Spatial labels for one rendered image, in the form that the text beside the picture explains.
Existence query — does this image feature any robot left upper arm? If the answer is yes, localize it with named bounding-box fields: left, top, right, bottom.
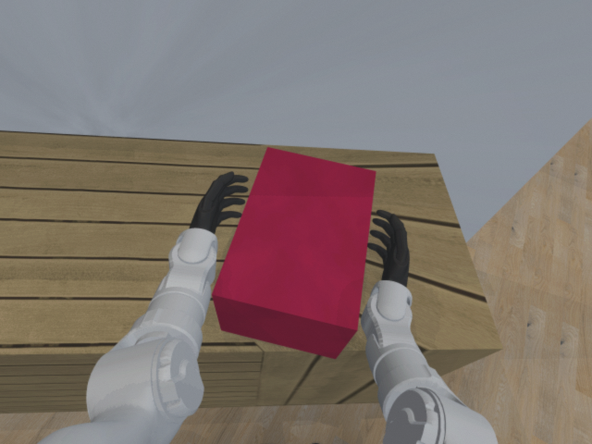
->
left=37, top=337, right=204, bottom=444

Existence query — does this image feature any robot right upper arm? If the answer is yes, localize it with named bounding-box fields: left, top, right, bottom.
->
left=383, top=388, right=498, bottom=444

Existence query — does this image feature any carton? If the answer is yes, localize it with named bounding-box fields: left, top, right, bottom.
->
left=212, top=147, right=376, bottom=359

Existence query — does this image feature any left robot forearm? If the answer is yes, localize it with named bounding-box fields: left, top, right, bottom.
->
left=86, top=228, right=218, bottom=420

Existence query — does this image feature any right robot hand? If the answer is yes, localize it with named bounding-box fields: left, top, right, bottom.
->
left=367, top=210, right=410, bottom=287

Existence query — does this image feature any pedestal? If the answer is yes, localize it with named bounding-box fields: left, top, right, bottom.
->
left=0, top=130, right=503, bottom=413

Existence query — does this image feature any left robot hand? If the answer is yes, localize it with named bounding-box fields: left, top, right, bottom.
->
left=190, top=171, right=249, bottom=234

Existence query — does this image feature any right robot forearm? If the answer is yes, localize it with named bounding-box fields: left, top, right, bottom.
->
left=361, top=280, right=470, bottom=422

